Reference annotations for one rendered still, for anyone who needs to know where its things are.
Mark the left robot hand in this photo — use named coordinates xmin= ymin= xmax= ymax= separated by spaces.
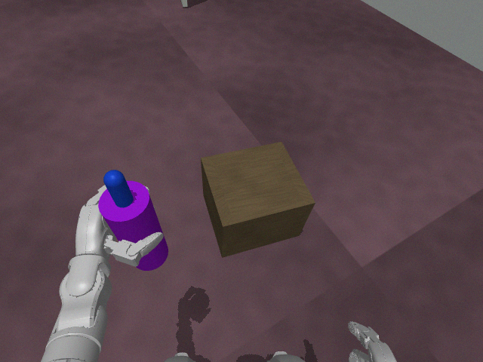
xmin=75 ymin=185 xmax=164 ymax=267

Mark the right robot hand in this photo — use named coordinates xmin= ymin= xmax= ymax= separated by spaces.
xmin=348 ymin=321 xmax=397 ymax=362

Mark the left robot arm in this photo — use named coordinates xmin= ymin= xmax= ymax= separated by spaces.
xmin=41 ymin=253 xmax=112 ymax=362

